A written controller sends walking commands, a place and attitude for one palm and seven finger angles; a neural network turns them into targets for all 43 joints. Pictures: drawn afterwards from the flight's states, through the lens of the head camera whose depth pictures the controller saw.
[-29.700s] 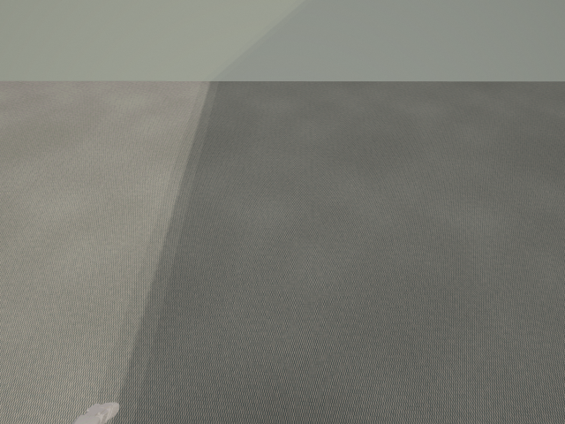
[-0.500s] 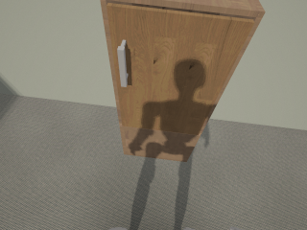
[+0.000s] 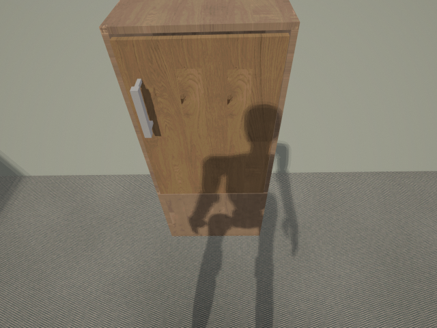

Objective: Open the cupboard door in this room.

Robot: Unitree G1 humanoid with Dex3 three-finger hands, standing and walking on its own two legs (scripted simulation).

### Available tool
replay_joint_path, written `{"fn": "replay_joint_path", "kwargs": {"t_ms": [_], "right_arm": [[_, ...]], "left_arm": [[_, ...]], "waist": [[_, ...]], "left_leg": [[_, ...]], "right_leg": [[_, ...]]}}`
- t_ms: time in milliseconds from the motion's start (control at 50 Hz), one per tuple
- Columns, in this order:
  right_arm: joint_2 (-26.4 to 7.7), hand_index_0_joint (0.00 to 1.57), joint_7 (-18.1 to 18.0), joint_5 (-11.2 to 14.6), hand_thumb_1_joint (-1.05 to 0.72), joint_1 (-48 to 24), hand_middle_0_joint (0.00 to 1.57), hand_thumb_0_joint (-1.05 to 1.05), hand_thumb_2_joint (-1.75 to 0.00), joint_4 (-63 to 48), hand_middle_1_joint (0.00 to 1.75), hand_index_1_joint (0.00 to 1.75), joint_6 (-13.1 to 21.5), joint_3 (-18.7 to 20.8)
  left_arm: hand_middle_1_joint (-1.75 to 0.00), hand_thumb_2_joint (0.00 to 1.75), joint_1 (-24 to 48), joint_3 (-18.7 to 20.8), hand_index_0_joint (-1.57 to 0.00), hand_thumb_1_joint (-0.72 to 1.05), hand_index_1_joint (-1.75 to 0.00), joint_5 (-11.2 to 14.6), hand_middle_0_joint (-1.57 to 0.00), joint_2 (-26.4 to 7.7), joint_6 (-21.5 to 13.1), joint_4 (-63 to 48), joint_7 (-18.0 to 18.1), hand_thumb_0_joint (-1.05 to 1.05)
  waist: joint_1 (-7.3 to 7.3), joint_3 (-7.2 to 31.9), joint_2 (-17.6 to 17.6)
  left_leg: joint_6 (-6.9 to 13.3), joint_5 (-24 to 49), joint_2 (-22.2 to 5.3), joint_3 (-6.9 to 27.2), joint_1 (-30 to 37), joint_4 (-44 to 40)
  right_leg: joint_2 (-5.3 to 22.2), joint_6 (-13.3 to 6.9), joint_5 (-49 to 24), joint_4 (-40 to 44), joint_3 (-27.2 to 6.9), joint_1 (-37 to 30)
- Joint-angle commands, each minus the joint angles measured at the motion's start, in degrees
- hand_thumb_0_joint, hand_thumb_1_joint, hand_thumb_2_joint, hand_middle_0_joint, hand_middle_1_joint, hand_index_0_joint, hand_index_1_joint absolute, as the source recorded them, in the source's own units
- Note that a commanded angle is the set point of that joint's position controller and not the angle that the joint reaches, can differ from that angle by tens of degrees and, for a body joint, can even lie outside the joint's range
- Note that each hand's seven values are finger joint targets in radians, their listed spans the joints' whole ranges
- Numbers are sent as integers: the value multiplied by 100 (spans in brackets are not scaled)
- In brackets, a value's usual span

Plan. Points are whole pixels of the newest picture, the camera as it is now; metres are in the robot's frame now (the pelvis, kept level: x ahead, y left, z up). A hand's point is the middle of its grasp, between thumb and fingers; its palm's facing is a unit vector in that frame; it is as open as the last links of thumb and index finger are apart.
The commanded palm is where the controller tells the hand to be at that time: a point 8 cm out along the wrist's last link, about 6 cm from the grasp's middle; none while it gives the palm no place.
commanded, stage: come to a stop and stand still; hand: left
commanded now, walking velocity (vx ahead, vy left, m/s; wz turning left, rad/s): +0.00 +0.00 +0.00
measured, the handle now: (143, 109) +0.62 +0.21 +0.06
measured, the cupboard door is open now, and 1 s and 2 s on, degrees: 0 0 0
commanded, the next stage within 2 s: look again from close up in 1.38 s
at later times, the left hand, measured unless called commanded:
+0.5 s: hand out of the picture -0.03 +0.12 -0.17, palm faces +0.08 -0.98 -0.16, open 7.3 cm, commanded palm none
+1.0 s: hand out of the picture +0.02 +0.15 -0.17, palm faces +0.06 -0.98 -0.19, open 7.4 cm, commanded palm none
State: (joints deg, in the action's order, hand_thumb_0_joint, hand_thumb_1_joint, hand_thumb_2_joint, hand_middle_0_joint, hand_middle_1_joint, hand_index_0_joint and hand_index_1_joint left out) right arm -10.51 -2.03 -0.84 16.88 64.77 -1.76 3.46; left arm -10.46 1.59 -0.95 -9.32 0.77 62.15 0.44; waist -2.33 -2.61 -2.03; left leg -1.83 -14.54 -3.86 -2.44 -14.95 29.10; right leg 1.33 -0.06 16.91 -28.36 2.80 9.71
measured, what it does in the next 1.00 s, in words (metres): stands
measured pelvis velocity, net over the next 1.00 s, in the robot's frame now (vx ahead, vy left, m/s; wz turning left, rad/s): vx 0.02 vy -0.02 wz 0.02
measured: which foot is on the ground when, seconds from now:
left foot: down 0.00-1.00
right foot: down 0.00-1.00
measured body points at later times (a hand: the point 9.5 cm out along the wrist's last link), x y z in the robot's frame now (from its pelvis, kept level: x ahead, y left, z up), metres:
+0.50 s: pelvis +0.00 -0.04 +0.00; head +0.02 -0.04 +0.45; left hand -0.03 +0.17 -0.15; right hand +0.00 -0.25 -0.16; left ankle +0.00 +0.13 -0.74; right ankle -0.01 -0.11 -0.74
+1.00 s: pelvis +0.02 -0.02 +0.01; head +0.04 -0.02 +0.46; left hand +0.01 +0.20 -0.15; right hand +0.02 -0.23 -0.16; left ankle +0.00 +0.13 -0.74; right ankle -0.01 -0.11 -0.74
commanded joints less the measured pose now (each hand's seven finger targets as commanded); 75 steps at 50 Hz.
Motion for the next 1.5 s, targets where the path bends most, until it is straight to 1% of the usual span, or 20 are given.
{"fn": "replay_joint_path", "kwargs": {"t_ms": [0, 40, 60, 100, 160, 200, 220, 240, 280, 340, 380, 580, 660, 800, 860, 960, 1120, 1440, 1460, 1480], "right_arm": [[-168, 20, 72, -63, -90, -138, 20, 0, -90, -382, 30, 30, 38, -40], [-130, 20, 57, -61, -90, 206, 20, 0, -90, -165, 30, 30, 46, -59], [-78, 20, 60, -46, -90, 365, 20, 0, -90, -98, 30, 30, 60, -74], [-30, 20, 49, -39, -90, 484, 20, 0, -90, -17, 30, 30, 87, -103], [-74, 20, 2, -28, -90, 526, 20, 0, -90, 19, 30, 30, 169, -149], [-139, 20, -28, -17, -90, 533, 20, 0, -90, 43, 30, 30, 191, -164], [-111, 20, -28, -15, -90, 451, 20, 0, -90, 72, 30, 30, 207, -170], [-107, 20, -31, -7, -90, 395, 20, 0, -90, 79, 30, 30, 219, -181], [-97, 20, -44, 11, -90, 341, 20, 0, -90, 51, 30, 30, 220, -168], [-82, 20, -51, 13, -90, 317, 20, 0, -90, 54, 30, 30, 206, -176], [-86, 20, -53, 20, -90, 287, 20, 0, -90, 45, 30, 30, 182, -169], [-86, 20, -76, 31, -90, 187, 20, 0, -90, 36, 30, 30, 217, -177], [-128, 20, -85, 27, -90, 160, 20, 0, -90, 22, 30, 30, 254, -201], [-172, 20, -84, 36, -90, 142, 20, 0, -90, 3, 30, 30, 286, -211], [-204, 20, -80, 32, -90, 137, 20, 0, -90, 10, 30, 30, 289, -215], [-245, 20, -73, 35, -90, 155, 20, 0, -90, 0, 30, 30, 312, -208], [-306, 20, -63, 43, -90, 166, 20, 0, -90, 7, 30, 30, 337, -201], [-628, 20, -60, 49, -90, -97, 20, 0, -90, -86, 30, 30, 386, -140], [-533, 20, 40, 78, -90, -491, 20, 0, -90, -467, 30, 30, 410, -212], [-310, 20, 95, 70, -90, -363, 20, 0, -90, -720, 30, 30, 349, -265]], "left_arm": [[-30, 90, -176, 160, -20, 90, -30, 7, -20, -942, -73, -210, 130, 0], [-30, 90, -192, 105, -20, 90, -30, 34, -20, -666, -82, -177, 130, 0], [-30, 90, -211, 98, -20, 90, -30, 44, -20, -659, -90, -181, 122, 0], [-30, 90, -297, 76, -20, 90, -30, 62, -20, -593, -115, -175, 125, 0], [-30, 90, -463, 37, -20, 90, -30, 90, -20, -451, -136, -115, 119, 0], [-30, 90, -538, 34, -20, 90, -30, 96, -20, -388, -138, -110, 121, 0], [-30, 90, -562, 54, -20, 90, -30, 102, -20, -455, -125, -70, 118, 0], [-30, 90, -607, 54, -20, 90, -30, 110, -20, -504, -131, -43, 117, 0], [-30, 90, -695, 50, -20, 90, -30, 105, -20, -521, -156, -2, 126, 0], [-30, 90, -742, 37, -20, 90, -30, 96, -20, -506, -169, 62, 131, 0], [-30, 90, -790, 29, -20, 90, -30, 81, -20, -487, -165, 92, 138, 0], [-30, 90, -1076, -13, -20, 90, -30, 55, -20, -324, -207, 197, 172, 0], [-30, 90, -1109, -24, -20, 90, -30, 59, -20, -314, -222, 216, 179, 0], [-30, 90, -1074, -27, -20, 90, -30, 55, -20, -350, -213, 177, 187, 0], [-30, 90, -1035, -32, -20, 90, -30, 61, -20, -372, -208, 167, 183, 0], [-30, 90, -974, -20, -20, 90, -30, 63, -20, -450, -211, 128, 178, 0], [-30, 90, -855, -6, -20, 90, -30, 58, -20, -536, -204, 66, 174, 0], [-30, 90, -681, 38, -20, 90, -30, 43, -20, -801, -241, 33, 160, 0], [-30, 90, -1220, -61, -20, 90, -30, -39, -20, -588, -367, 184, 409, 0], [-30, 90, -1038, -16, -20, 90, -30, -17, -20, -853, -451, 68, 369, 0]], "waist": [[245, -734, 1751], [143, -744, 1300], [114, -687, 1099], [101, -573, 832], [138, -481, 503], [188, -448, 479], [231, -362, 133], [245, -191, -52], [256, -63, -76], [232, -41, 201], [216, -184, 351], [219, -232, 355], [230, -149, 244], [268, -185, 233], [271, -256, 190], [279, -118, 255], [278, -134, 218], [271, -56, 201], [420, -36, 321], [153, 83, 281]], "left_leg": [[80, -716, -27, 106, -338, 470], [108, -350, -36, 107, -126, 554], [100, -249, -14, 67, -69, 472], [95, -6, -28, 67, 130, 213], [132, 637, -173, 270, 506, -436], [158, 700, -250, 343, 445, -577], [149, 819, -236, 329, 436, -626], [138, 940, -245, 310, 463, -643], [103, 912, -233, 237, 529, -630], [86, 781, -203, 201, 566, -649], [79, 662, -196, 174, 614, -643], [101, 902, -241, 188, 770, -705], [120, 1147, -265, 213, 802, -727], [148, 1300, -286, 245, 758, -784], [154, 1228, -271, 270, 725, -827], [178, 1382, -277, 299, 776, -844], [207, 1399, -277, 333, 740, -915], [269, 1580, -291, 407, 901, -974], [135, 1784, -255, 62, 423, 418], [138, 1020, -107, 46, 237, 214]], "right_leg": [[1302, -580, 1554, 2103, -1394, 1120], [1087, -584, 961, 1823, -1045, 1087], [1009, -546, 782, 1697, -880, 990], [929, -505, 605, 1550, -800, 933], [685, -336, 260, 1304, -697, 917], [535, -235, 28, 1273, -648, 690], [544, -195, -230, 1174, -557, 511], [545, -180, -539, 1104, -530, 275], [559, -181, -856, 1112, -553, 101], [582, -175, -794, 1199, -558, 87], [571, -156, -554, 1314, -584, 239], [562, -132, -1112, 1223, -485, 234], [559, -145, -1596, 1072, -424, 67], [567, -131, -1729, 996, -341, -55], [555, -133, -1581, 1004, -346, -33], [565, -120, -1694, 955, -299, -173], [561, -111, -1556, 940, -279, -224], [605, -112, -1660, 985, -282, -293], [907, 12, -4073, 767, -736, -84], [1127, -145, -4979, 463, -522, -328]]}}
